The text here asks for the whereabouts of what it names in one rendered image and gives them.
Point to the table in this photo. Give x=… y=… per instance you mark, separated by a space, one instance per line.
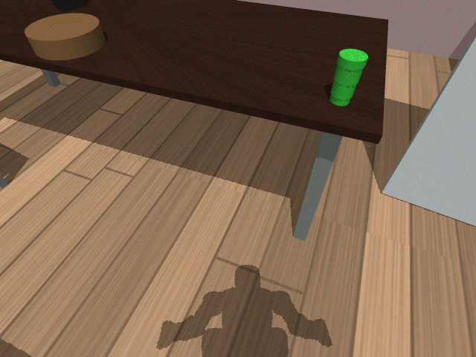
x=262 y=60

